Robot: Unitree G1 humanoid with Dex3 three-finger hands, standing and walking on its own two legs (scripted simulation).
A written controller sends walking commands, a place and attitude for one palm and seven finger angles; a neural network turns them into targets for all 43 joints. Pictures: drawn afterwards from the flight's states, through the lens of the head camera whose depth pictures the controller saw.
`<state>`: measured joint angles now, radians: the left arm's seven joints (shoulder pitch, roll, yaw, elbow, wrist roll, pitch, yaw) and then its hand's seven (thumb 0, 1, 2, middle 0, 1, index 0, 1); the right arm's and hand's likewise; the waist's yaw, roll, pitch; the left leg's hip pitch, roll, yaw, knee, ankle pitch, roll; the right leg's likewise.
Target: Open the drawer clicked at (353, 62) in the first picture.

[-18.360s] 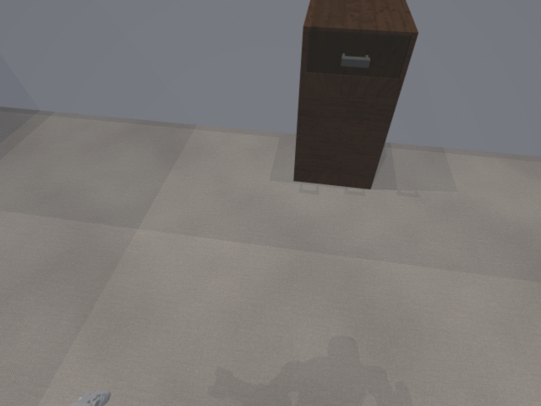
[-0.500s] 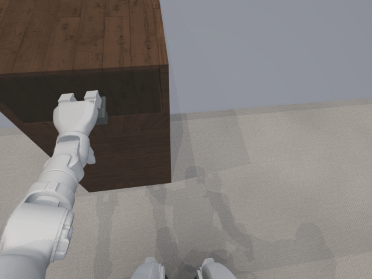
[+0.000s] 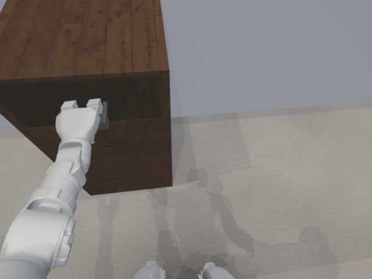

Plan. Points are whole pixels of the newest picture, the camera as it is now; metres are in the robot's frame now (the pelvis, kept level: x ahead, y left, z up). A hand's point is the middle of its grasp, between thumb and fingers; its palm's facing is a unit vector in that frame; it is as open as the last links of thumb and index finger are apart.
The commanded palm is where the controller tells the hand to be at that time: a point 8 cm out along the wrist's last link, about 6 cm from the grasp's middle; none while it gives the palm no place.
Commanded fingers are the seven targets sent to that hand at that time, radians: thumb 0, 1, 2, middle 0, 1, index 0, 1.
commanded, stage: close the thumb around the handle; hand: left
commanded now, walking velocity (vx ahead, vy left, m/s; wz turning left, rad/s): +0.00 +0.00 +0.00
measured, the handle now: (85, 114) +0.50 +0.22 +0.00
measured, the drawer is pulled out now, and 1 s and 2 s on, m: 0.00 0.08 0.20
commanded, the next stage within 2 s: pull the drawer open in 0.08 s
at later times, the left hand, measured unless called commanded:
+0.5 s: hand (87, 140) +0.44 +0.22 -0.02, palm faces -0.05 -0.05 -1.00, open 6.0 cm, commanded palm +0.41 +0.21 +0.04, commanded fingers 0.00 0.90 0.90 -0.40 -1.35 -0.40 -1.35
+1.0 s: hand (84, 166) +0.38 +0.21 -0.02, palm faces -0.02 -0.06 -1.00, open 5.9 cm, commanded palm +0.34 +0.22 +0.04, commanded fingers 0.00 0.90 0.90 -0.40 -1.35 -0.40 -1.35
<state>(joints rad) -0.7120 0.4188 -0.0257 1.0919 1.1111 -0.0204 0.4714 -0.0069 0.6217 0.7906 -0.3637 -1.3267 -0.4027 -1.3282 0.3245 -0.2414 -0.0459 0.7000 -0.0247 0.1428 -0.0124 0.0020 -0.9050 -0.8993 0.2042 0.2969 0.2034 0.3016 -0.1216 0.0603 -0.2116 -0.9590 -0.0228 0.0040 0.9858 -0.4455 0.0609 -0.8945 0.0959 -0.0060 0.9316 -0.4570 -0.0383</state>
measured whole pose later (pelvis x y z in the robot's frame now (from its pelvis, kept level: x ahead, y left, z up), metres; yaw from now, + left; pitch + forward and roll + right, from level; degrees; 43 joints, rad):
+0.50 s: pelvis +0.01 +0.00 +0.01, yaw -1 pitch +23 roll -2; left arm -0.61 0.40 -0.02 1.00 1.09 -0.01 0.48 0.00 0.64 0.77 -0.30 -1.35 -0.41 -1.35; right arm 0.34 -0.24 -0.06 0.70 -0.02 0.16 -0.01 0.00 -0.91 -0.90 0.20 0.30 0.20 0.30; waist -0.10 0.06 -0.21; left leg -0.90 -0.02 0.02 0.95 -0.45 0.06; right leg -0.85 0.10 0.02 0.90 -0.45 -0.03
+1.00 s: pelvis +0.02 +0.00 +0.02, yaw +0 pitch +19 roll -2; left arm -0.28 0.31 -0.08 0.70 1.11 0.03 0.50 0.00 0.63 0.81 -0.30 -1.35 -0.42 -1.33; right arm 0.22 -0.23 -0.05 0.64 -0.01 0.16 -0.01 0.00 -0.91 -0.90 0.20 0.30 0.20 0.30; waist -0.04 0.05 -0.21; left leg -0.77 -0.03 0.02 0.90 -0.45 0.06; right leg -0.72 0.09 0.02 0.86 -0.46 -0.04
